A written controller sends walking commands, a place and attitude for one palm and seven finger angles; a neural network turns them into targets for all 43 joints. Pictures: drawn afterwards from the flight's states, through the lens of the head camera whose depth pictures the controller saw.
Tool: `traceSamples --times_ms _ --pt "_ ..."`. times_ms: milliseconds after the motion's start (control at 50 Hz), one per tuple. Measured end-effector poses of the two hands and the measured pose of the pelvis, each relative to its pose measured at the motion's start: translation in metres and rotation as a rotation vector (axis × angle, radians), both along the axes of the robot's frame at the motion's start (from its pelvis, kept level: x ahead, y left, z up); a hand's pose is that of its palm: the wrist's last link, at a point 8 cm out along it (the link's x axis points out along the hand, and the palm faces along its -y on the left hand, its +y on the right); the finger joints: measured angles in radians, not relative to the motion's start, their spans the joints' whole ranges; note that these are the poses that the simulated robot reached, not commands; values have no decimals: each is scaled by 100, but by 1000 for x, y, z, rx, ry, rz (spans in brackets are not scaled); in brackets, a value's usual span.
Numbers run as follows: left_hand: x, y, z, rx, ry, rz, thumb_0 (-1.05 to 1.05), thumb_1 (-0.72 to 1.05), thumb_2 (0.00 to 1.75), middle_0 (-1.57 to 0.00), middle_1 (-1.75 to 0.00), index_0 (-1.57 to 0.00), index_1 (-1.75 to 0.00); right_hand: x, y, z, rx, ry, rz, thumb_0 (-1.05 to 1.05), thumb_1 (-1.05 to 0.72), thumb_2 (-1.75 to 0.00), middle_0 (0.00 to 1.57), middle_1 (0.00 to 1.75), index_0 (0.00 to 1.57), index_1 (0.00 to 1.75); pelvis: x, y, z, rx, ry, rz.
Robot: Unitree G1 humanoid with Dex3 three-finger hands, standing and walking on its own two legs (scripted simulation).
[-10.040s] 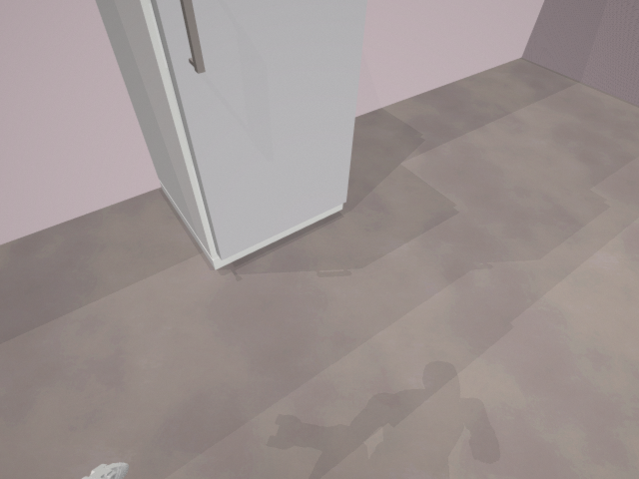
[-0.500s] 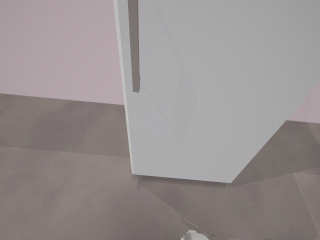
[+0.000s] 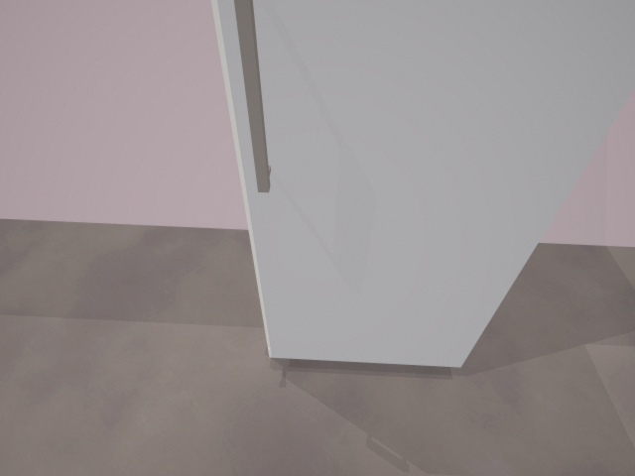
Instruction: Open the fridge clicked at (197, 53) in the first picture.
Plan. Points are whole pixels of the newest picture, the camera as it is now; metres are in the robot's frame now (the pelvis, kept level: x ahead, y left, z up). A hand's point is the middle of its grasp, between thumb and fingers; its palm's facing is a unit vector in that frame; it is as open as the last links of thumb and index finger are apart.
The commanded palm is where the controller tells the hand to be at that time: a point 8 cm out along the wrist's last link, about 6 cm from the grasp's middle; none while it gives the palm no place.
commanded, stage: come to a stop and stand still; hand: left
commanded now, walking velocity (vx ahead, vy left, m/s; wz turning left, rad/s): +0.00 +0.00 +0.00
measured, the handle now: (256, 95) +0.58 +0.13 +0.21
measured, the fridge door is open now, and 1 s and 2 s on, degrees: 0 0 0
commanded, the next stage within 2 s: look again from close up in 1.04 s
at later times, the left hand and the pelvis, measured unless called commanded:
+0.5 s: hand out of the picture +0.00 +0.18 -0.18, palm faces +0.03 -0.98 -0.19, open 7.4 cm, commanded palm none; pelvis +0.01 +0.02 -0.01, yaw +0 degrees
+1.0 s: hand out of the picture +0.05 +0.22 -0.18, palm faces +0.01 -0.98 -0.20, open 7.4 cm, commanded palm none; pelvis +0.04 +0.04 +0.00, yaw -1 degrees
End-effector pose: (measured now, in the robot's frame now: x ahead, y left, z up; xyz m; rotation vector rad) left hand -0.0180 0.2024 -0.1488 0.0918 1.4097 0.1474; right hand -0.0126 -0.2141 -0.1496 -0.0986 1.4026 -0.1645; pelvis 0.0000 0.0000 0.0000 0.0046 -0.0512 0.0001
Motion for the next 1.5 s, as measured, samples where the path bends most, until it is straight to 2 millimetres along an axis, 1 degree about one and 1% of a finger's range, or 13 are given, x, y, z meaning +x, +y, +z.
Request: traceSamples --times_ms 100,160,220,300,340,420,540,620,700,820,980,1160,1500 --pt "-6 -9 -4 -25 10 5 0 91 90 -20 -30 -20 -30 -30 5 2 3 76 -15 1 -92 -90 19 30 20 30 -4 -2 0 -4 6 4" --pt "-9 -10 -4 -28 20 9 0 91 90 -20 -30 -20 -30 -44 9 2 8 114 -23 1 -92 -90 19 30 20 30 -5 -2 0 -6 12 5" --pt "-12 -8 -3 -26 32 12 0 91 90 -20 -30 -20 -30 -52 14 3 15 137 -30 1 -91 -90 19 30 20 30 -5 -1 0 -6 17 5" --pt "-14 -4 -2 -16 45 14 0 91 90 -20 -30 -20 -30 -53 21 2 27 142 -35 1 -91 -90 19 30 20 30 -3 1 0 -6 20 3" --pt "-14 -1 -2 -3 37 -3 0 91 90 -20 -30 -20 -30 -47 23 -1 36 130 -23 1 -91 -90 19 30 20 30 -3 4 -2 -20 27 1" --pt "-6 13 -4 12 20 -24 0 91 90 -20 -30 -20 -30 -27 28 -8 39 62 -8 1 -91 -90 19 30 20 30 0 14 -8 -37 34 9" --pt "24 39 -3 47 -51 -26 1 91 90 -20 -30 -20 -30 7 38 -11 29 -18 26 2 -92 -90 19 30 20 30 13 26 -10 -19 38 5" --pt "44 50 1 59 -95 -29 0 91 90 -20 -30 -20 -30 21 35 -8 8 -32 40 3 -94 -90 20 30 20 30 19 33 -8 -10 44 2" --pt "55 57 2 59 -104 -39 0 91 90 -20 -30 -20 -30 36 30 -2 -18 -55 48 3 -94 -90 20 30 20 30 25 36 -7 -5 48 -3" --pt "63 61 -1 49 -90 -49 0 91 90 -20 -30 -20 -30 59 22 7 -54 -93 60 2 -92 -90 20 30 20 30 31 37 -5 -5 47 -9" --pt "64 65 -2 47 -71 -49 0 91 90 -20 -30 -20 -30 82 16 12 -77 -123 79 1 -91 -90 20 30 20 30 36 38 -4 -6 41 -10" --pt "59 68 -1 55 -53 -50 0 91 90 -20 -30 -20 -30 90 14 13 -75 -126 91 1 -91 -90 20 30 20 30 36 36 -3 -5 37 -10" --pt "55 62 2 60 -29 -55 0 91 90 -20 -30 -20 -30 73 6 11 -66 -67 77 1 -91 -90 20 30 20 30 37 28 -1 0 40 -11"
